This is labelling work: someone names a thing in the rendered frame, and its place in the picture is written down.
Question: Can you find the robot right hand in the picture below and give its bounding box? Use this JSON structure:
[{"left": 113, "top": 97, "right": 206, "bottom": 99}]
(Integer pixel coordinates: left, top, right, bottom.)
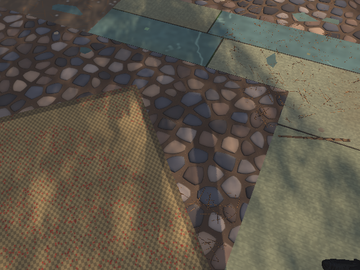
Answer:
[{"left": 322, "top": 259, "right": 360, "bottom": 270}]

